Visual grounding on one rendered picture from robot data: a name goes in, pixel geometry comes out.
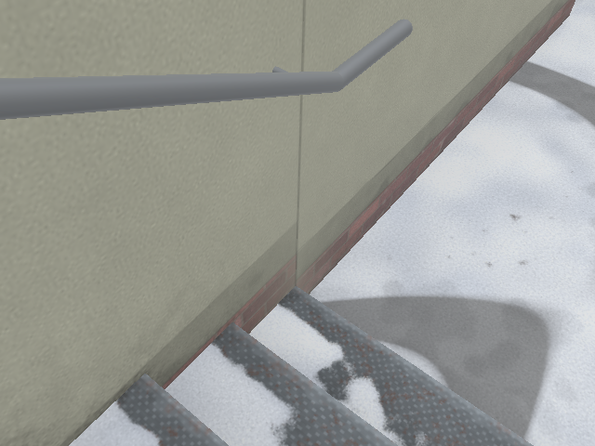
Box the stairs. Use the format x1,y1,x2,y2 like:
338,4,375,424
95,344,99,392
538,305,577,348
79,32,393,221
69,286,534,446

